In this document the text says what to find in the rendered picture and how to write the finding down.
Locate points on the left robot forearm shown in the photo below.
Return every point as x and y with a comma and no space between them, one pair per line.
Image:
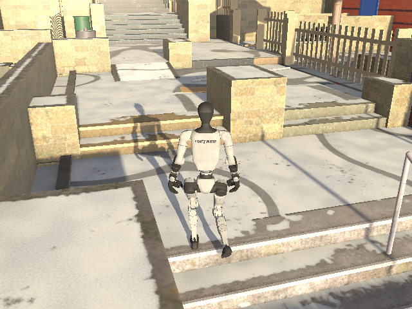
174,170

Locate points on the robot right shin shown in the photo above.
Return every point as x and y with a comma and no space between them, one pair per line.
222,228

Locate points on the left robot upper arm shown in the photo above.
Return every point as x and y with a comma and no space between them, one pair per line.
182,145

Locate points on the left robot foot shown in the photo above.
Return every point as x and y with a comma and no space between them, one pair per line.
194,244

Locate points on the right robot hand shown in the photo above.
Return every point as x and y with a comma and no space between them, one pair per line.
230,182

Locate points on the right robot upper arm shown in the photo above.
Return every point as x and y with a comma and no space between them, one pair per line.
228,145

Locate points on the right robot forearm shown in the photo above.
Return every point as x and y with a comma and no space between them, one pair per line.
234,171

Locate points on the left robot hand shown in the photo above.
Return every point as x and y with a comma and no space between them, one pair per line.
177,184

